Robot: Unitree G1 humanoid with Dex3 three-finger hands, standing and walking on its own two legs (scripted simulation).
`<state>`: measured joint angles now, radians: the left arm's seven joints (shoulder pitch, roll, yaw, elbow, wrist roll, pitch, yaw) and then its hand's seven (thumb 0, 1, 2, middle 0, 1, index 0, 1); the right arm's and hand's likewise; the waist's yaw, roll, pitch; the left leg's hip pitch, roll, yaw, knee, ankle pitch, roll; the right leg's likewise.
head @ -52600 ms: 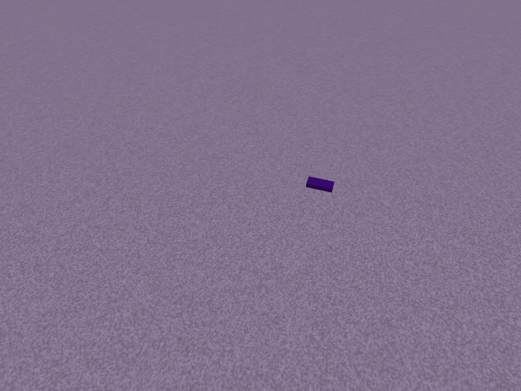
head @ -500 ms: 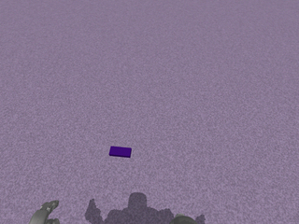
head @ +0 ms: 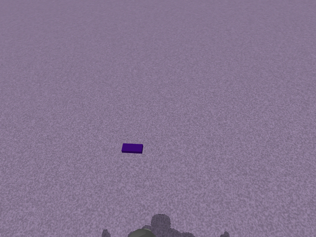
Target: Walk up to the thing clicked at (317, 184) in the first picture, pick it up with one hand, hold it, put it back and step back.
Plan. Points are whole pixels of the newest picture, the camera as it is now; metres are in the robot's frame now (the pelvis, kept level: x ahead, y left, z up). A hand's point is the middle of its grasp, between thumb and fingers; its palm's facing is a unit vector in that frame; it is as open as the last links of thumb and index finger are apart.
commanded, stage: step back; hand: left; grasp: from above
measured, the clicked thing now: (132, 148) +0.78 +0.28 -0.75
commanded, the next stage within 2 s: stand in 1.68 s
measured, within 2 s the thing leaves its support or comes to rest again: neither
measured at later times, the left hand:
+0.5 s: hand out of the picture -0.12 +0.25 -0.15, palm faces -0.01 -0.91 -0.41, open 7.4 cm
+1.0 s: hand out of the picture -0.25 +0.25 -0.14, palm faces +0.10 -0.92 -0.38, open 7.4 cm
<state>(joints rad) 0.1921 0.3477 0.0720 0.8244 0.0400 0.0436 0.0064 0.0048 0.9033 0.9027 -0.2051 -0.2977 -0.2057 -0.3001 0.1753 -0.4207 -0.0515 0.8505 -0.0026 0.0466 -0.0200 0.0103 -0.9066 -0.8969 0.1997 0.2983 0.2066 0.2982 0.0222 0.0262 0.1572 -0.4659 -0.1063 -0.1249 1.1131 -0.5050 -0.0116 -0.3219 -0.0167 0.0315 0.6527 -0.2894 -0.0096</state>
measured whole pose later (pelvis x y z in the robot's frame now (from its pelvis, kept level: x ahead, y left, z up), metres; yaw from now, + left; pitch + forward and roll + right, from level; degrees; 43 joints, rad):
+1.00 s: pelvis -0.28 -0.03 +0.01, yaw +4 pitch -3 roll +1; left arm 0.24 0.40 0.08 0.97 0.02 0.01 -0.03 0.00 0.91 0.90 -0.20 -0.30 -0.20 -0.30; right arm 0.22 -0.34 -0.04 0.99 -0.05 -0.01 0.03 0.01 -0.90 -0.90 0.20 0.30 0.21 0.30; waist 0.01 -0.02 0.05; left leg -0.21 0.00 -0.02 0.56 -0.30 0.01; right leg -0.29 -0.01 0.00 0.69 -0.43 -0.02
